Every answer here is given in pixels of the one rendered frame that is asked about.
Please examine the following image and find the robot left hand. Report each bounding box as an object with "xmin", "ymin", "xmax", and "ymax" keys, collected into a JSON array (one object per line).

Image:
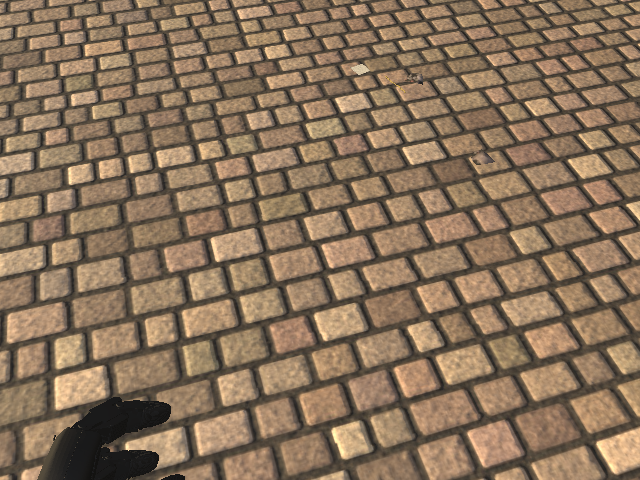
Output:
[{"xmin": 37, "ymin": 397, "xmax": 185, "ymax": 480}]

